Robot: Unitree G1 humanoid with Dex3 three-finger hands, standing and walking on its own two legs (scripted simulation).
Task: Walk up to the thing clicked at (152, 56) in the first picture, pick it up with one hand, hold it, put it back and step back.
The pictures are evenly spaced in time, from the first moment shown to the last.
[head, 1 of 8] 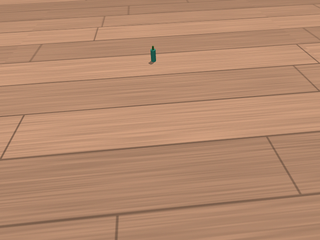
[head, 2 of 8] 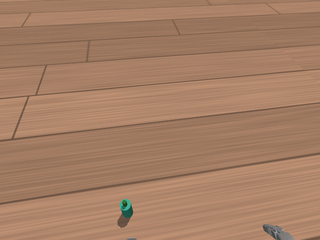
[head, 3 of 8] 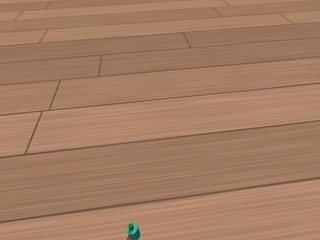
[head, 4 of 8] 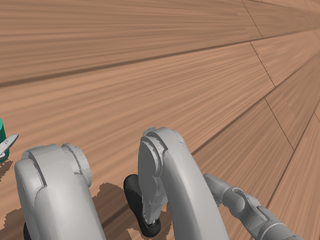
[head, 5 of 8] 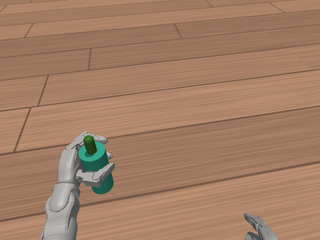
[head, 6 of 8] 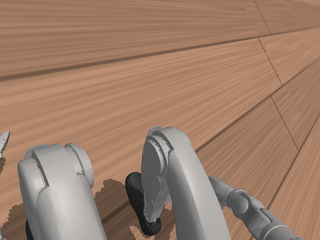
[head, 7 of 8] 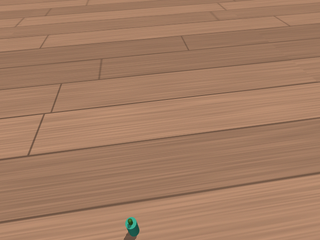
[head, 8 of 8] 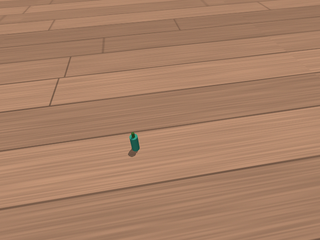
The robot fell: no
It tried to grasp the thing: yes
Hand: left
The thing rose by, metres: 0.69
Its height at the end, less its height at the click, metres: +0.00
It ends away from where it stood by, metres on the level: 0.02
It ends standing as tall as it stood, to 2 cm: yes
